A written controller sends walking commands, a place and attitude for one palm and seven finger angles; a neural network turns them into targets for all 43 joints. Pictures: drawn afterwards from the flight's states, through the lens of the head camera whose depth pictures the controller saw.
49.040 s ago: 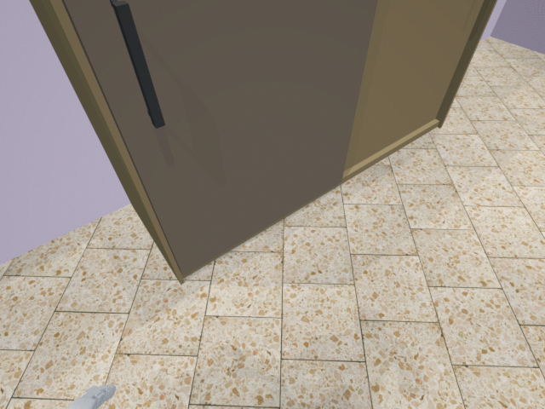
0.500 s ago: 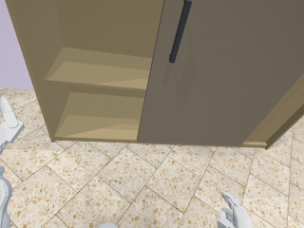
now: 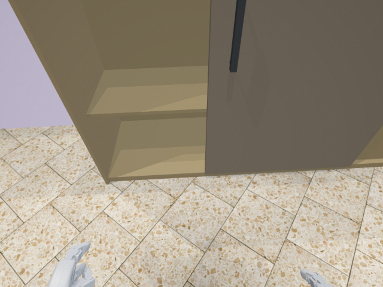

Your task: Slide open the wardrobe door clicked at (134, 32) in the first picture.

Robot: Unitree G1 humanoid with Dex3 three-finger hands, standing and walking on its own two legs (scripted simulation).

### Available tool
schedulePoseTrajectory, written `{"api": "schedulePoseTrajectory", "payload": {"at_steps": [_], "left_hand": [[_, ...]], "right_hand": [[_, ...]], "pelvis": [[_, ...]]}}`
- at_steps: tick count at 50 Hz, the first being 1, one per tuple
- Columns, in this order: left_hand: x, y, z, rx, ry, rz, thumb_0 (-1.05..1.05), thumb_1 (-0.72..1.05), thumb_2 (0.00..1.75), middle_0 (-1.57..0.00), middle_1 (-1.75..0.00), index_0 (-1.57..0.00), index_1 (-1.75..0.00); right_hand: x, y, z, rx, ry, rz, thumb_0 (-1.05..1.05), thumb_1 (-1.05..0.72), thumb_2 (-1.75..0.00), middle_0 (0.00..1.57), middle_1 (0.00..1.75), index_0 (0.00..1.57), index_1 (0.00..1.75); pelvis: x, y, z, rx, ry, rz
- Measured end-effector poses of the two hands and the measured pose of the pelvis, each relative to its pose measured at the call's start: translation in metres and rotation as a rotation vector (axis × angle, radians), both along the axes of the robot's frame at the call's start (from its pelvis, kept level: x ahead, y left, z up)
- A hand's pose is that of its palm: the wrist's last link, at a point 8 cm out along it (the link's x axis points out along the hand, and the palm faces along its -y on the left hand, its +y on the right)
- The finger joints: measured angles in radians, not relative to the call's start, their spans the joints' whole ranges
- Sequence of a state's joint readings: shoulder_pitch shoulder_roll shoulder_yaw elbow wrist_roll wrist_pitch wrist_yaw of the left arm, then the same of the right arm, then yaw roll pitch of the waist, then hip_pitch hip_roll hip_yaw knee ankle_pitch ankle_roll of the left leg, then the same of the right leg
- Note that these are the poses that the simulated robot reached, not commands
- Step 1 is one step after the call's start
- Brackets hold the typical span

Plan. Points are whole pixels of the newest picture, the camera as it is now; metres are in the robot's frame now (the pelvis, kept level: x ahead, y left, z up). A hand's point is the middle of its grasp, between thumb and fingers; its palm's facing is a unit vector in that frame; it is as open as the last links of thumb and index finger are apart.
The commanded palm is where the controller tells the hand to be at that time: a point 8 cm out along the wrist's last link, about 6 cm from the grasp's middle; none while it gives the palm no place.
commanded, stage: let the arm hang, fingers relaxed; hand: left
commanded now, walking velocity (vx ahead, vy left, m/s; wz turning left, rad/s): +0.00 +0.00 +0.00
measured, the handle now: (236, 31) +0.85 -0.12 +0.17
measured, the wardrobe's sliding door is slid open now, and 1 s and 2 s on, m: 0.59 0.59 0.59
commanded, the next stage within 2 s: look to check the result in 0.94 s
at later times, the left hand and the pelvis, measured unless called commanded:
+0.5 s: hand out of the picture +0.01 +0.17 -0.14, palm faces -0.01 -0.97 -0.23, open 7.3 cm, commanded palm none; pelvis +0.01 -0.02 +0.03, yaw +0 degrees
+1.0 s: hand out of the picture -0.01 +0.16 -0.14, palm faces -0.01 -0.99 -0.15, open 7.3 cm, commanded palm none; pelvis +0.00 +0.00 +0.04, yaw +0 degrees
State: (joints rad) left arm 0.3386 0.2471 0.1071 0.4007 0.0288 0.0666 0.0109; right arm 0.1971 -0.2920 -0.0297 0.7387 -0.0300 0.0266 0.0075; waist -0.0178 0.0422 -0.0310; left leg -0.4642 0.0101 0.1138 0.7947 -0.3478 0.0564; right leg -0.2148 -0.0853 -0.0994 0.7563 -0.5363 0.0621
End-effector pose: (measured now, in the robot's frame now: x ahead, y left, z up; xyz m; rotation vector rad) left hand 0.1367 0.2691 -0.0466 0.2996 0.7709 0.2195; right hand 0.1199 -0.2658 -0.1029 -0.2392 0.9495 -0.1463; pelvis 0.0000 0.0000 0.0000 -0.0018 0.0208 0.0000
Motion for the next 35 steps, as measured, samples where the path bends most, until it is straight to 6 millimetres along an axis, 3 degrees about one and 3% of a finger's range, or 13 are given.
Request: {"api": "schedulePoseTrajectory", "payload": {"at_steps": [2,4,10,16,21,29,35], "left_hand": [[-0.027,-0.033,-0.050,-0.125,0.206,-0.020,0.01,0.91,0.90,-0.19,-0.30,-0.19,-0.30],[-0.053,-0.059,-0.076,-0.216,0.337,-0.003,0.00,0.94,0.90,-0.20,-0.30,-0.20,-0.30],[-0.088,-0.056,-0.075,-0.193,0.441,0.034,-0.04,1.01,0.90,-0.21,-0.30,-0.21,-0.30],[-0.129,-0.048,-0.060,-0.137,0.592,0.070,-0.02,0.96,0.90,-0.20,-0.30,-0.21,-0.30],[-0.134,-0.048,-0.056,-0.127,0.628,0.090,0.00,0.93,0.90,-0.20,-0.30,-0.20,-0.30],[-0.120,-0.064,-0.062,-0.174,0.592,0.073,0.00,0.91,0.90,-0.20,-0.30,-0.20,-0.30],[-0.123,-0.064,-0.065,-0.187,0.601,0.071,0.01,0.93,0.90,-0.20,-0.30,-0.20,-0.30]], "right_hand": [[-0.008,-0.001,0.003,-0.025,0.031,-0.006,0.01,-0.91,-0.90,0.20,0.30,0.20,0.30],[-0.022,-0.001,0.006,-0.042,0.073,-0.015,0.01,-0.91,-0.90,0.20,0.30,0.20,0.30],[-0.071,-0.006,-0.003,-0.022,0.277,-0.028,0.00,-0.90,-0.90,0.20,0.30,0.20,0.30],[-0.095,0.006,-0.013,0.061,0.378,-0.089,0.01,-0.90,-0.90,0.20,0.30,0.20,0.30],[-0.101,0.021,-0.016,0.102,0.410,-0.100,0.01,-0.91,-0.90,0.20,0.30,0.20,0.30],[-0.102,0.026,-0.013,0.095,0.422,-0.108,0.01,-0.92,-0.90,0.20,0.30,0.20,0.30],[-0.103,0.028,-0.009,0.085,0.417,-0.113,0.00,-0.92,-0.90,0.20,0.30,0.20,0.30]], "pelvis": [[0.001,0.000,-0.001,0.007,-0.005,-0.006],[-0.001,-0.003,0.002,0.007,-0.004,-0.004],[-0.009,-0.018,0.014,0.006,0.012,0.020],[0.004,-0.020,0.025,0.006,0.010,0.016],[0.011,-0.019,0.030,0.008,-0.007,0.007],[0.011,-0.016,0.033,0.009,-0.031,0.003],[0.009,-0.013,0.035,0.007,-0.041,0.002]]}}
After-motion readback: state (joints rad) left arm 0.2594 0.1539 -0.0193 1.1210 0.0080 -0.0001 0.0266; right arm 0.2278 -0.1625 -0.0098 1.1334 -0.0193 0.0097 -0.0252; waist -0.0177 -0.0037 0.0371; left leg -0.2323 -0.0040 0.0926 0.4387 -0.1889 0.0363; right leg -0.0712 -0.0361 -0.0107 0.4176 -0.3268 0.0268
